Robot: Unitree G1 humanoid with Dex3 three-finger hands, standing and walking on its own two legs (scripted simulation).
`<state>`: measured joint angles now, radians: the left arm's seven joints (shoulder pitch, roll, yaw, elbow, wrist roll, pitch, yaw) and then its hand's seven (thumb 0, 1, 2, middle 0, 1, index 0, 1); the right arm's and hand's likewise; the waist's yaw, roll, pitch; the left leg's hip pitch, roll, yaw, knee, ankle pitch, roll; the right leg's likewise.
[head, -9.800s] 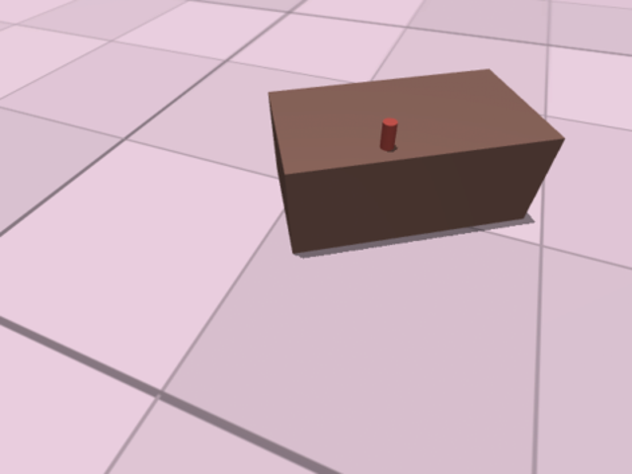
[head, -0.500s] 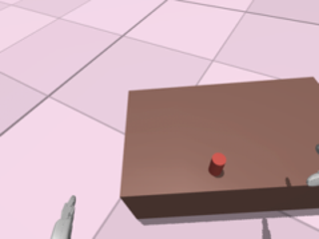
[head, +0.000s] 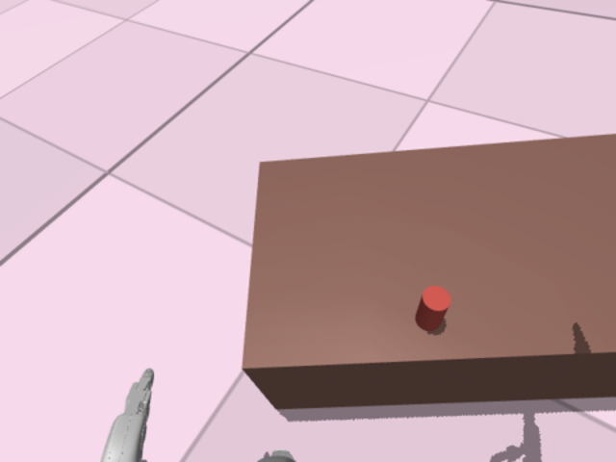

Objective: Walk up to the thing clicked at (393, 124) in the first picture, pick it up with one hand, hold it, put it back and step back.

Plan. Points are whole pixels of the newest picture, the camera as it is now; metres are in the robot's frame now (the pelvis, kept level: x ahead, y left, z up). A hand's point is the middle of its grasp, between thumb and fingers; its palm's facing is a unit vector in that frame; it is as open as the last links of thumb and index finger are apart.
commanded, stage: go down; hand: right
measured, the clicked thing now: (431, 309) +0.45 -0.16 -0.26
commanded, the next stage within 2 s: approach in 0.14 s
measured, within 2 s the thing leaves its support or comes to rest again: neither
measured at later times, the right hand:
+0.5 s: hand (611, 273) +0.39 -0.33 +0.00, palm faces +0.12 +0.99 -0.01, open 17.4 cm
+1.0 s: hand (486, 307) +0.43 -0.25 -0.22, palm faces +0.04 +1.00 +0.06, open 17.7 cm
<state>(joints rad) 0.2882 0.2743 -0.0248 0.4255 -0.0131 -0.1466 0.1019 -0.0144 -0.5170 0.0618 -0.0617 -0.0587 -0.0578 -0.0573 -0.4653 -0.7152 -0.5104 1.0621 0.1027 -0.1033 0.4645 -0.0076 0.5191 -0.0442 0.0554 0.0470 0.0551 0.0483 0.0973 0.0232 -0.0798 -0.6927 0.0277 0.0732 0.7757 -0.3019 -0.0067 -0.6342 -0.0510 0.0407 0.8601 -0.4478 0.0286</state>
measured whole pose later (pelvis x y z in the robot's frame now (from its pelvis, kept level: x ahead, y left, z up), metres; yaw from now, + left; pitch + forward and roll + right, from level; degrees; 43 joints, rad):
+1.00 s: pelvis -0.05 -0.02 -0.16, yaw +4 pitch +31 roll +6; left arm 0.38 0.31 0.09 -0.16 0.09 -0.24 -0.03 -0.02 -0.53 0.05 -0.06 -0.05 -0.06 -0.05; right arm -0.66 -0.68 -0.68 1.22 0.09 -0.66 0.41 -0.01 0.60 -0.03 0.06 0.05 0.06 0.05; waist 0.36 0.06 -0.14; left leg -1.57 0.03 0.08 1.48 -0.47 -0.02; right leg -1.52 -0.05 0.09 1.65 -0.68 0.02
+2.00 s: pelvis -0.07 -0.01 -0.20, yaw +3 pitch +32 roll +4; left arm 0.50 0.37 0.23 -0.52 0.07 -0.19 -0.08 -0.01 -0.55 0.07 -0.07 -0.05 -0.06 -0.06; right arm -0.71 -0.50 -0.53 1.08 -0.06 -0.61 0.05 -0.01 0.35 -0.13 0.45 0.26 0.43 0.26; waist 0.41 0.06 -0.15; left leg -1.71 0.04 0.05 1.63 -0.48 -0.02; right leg -1.65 -0.03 0.07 1.78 -0.69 0.02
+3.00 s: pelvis -0.06 -0.01 -0.17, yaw +3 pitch +30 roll +4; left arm 0.50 0.35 0.18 -0.45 0.06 -0.14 -0.06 -0.02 -0.56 0.08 -0.08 -0.05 -0.06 -0.07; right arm -0.70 -0.48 -0.50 1.05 -0.04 -0.52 0.05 -0.02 0.01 -1.10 0.87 1.08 0.91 1.10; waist 0.37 0.05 -0.15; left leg -1.57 0.04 0.05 1.52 -0.47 -0.02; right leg -1.50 -0.04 0.07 1.66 -0.67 0.02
